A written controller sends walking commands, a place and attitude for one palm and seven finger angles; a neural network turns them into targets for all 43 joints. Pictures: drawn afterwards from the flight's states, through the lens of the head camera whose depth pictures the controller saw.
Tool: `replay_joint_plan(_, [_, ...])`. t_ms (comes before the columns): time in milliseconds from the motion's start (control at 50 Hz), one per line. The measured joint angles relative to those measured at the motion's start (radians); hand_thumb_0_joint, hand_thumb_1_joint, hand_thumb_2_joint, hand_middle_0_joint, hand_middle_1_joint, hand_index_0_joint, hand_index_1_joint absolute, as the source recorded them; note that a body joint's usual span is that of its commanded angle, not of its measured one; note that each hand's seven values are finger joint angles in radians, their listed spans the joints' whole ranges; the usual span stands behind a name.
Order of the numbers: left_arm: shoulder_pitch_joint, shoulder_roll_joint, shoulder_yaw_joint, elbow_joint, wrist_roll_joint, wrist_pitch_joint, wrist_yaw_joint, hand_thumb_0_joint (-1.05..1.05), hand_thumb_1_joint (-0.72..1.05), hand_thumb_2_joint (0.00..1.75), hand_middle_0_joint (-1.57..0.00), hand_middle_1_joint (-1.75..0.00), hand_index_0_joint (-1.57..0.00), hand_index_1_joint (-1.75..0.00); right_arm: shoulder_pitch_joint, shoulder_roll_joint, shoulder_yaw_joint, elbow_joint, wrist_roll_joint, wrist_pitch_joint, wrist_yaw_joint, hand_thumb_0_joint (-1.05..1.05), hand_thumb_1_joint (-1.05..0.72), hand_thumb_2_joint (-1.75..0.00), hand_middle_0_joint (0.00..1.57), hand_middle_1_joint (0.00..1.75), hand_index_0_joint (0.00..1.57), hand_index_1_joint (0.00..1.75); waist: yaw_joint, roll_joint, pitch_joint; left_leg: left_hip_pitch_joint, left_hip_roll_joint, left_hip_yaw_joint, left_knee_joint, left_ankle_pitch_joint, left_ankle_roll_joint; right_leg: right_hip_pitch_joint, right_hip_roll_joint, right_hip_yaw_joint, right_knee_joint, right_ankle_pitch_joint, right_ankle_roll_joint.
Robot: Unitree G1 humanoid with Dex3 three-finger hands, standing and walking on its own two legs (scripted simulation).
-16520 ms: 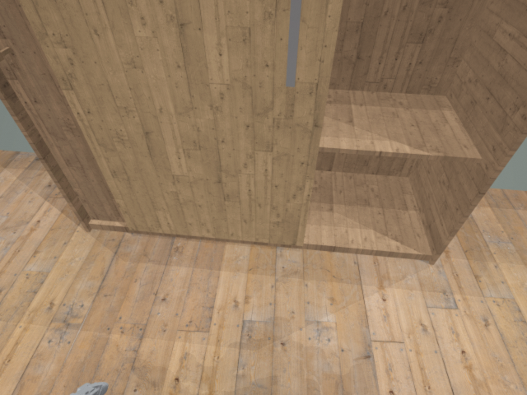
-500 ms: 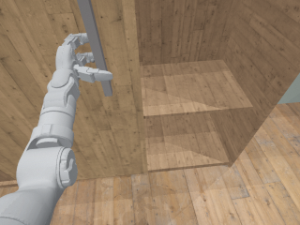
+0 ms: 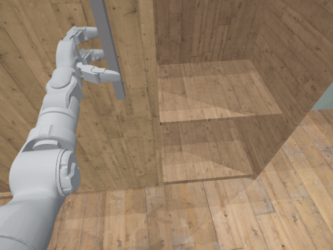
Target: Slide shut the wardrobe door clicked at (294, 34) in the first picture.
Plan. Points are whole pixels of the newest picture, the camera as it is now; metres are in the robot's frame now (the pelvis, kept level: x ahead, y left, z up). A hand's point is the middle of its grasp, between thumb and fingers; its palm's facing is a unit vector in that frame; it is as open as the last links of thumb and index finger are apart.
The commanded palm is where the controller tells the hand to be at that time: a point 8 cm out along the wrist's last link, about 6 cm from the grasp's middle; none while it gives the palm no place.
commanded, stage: slide the fingers in behind the handle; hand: left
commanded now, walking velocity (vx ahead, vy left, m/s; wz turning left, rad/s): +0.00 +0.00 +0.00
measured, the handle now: (109, 42) +0.53 +0.12 +0.23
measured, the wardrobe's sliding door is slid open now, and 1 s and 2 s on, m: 0.57 0.57 0.57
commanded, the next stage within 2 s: grip the handle and tug to test in 1.78 s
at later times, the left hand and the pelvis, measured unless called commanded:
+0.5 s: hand (104, 62) +0.48 +0.13 +0.21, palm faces +0.06 -1.00 +0.03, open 14.0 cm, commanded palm +0.46 +0.18 +0.21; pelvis +0.00 +0.01 +0.00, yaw -1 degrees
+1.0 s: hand (119, 57) +0.49 +0.10 +0.22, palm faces +0.05 -1.00 +0.03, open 14.0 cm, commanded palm +0.46 +0.16 +0.21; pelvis +0.01 +0.00 +0.00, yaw -1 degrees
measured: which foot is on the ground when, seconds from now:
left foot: down 0.00-1.00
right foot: down 0.00-1.00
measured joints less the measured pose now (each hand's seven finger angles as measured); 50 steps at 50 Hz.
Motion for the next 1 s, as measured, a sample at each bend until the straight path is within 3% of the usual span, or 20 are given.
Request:
replay_joint_plan(240, [0.053,-0.025,0.005,-0.065,-0.016,-0.019,-0.005,-0.02,-0.50,0.30,-0.32,-1.23,-0.32,-1.21,0.026,0.010,0.003,0.001,0.002,-0.012,0.013,0.01,-0.91,-0.90,0.20,0.30,0.20,0.30,0.001,0.004,-0.015,0.013,-0.003,0.018,-0.004,-0.006,0.008,0.005,-0.003,0.019,0.000,0.000,0.008])
replay_joint_plan(440, [0.117,-0.091,-0.006,-0.182,-0.024,0.058,0.027,-0.02,-0.50,0.30,-0.30,-1.21,-0.31,-1.20,-0.010,0.018,0.005,-0.021,0.006,0.002,0.018,0.01,-0.91,-0.90,0.20,0.30,0.20,0.30,0.019,0.007,-0.021,0.039,-0.006,0.028,-0.019,-0.005,0.011,0.026,-0.004,0.028,-0.009,0.000,0.011])
replay_joint_plan(580, [0.115,-0.095,-0.035,-0.219,-0.005,0.077,0.057,-0.02,-0.50,0.30,-0.30,-1.20,-0.30,-1.20,-0.048,0.026,0.007,-0.037,0.007,0.003,0.015,0.01,-0.91,-0.90,0.20,0.30,0.20,0.30,0.029,-0.003,-0.009,0.044,-0.005,0.019,-0.020,-0.003,0.007,0.033,-0.004,0.020,-0.010,-0.001,0.008])
replay_joint_plan(680, [0.087,-0.104,-0.066,-0.204,-0.016,0.092,0.054,-0.02,-0.50,0.30,-0.30,-1.20,-0.30,-1.20,-0.058,0.022,0.006,-0.033,0.009,0.005,0.010,0.01,-0.91,-0.90,0.20,0.30,0.20,0.30,0.036,0.001,-0.011,0.040,-0.007,0.008,-0.019,-0.002,0.005,0.035,-0.006,0.008,-0.012,-0.003,0.006])
replay_joint_plan(780, [0.046,-0.111,-0.056,-0.145,-0.021,0.105,0.064,-0.02,-0.50,0.30,-0.30,-1.20,-0.30,-1.20,-0.065,0.021,0.011,-0.025,0.005,0.013,0.008,0.01,-0.91,-0.90,0.20,0.30,0.20,0.30,0.028,-0.003,-0.010,0.033,-0.007,0.004,-0.020,-0.001,0.004,0.027,-0.006,0.005,-0.008,-0.006,0.004])
replay_joint_plan(900, [0.074,-0.135,-0.064,-0.185,-0.010,0.064,0.087,-0.02,-0.50,0.30,-0.30,-1.20,-0.30,-1.20,-0.041,0.023,0.000,-0.022,-0.001,0.013,0.017,0.01,-0.91,-0.90,0.20,0.30,0.20,0.30,0.025,0.005,-0.014,0.036,-0.004,0.013,-0.024,-0.005,0.001,0.023,-0.002,0.014,-0.006,-0.010,0.002])
replay_joint_plan(1000, [0.083,-0.140,-0.040,-0.185,-0.005,0.073,0.095,-0.02,-0.50,0.30,-0.31,-1.22,-0.30,-1.20,-0.025,0.028,0.001,-0.011,0.000,0.031,0.019,0.01,-0.91,-0.90,0.20,0.30,0.20,0.30,0.019,0.004,-0.021,0.051,0.001,0.017,-0.031,-0.008,-0.002,0.034,0.003,0.019,-0.010,-0.013,-0.001])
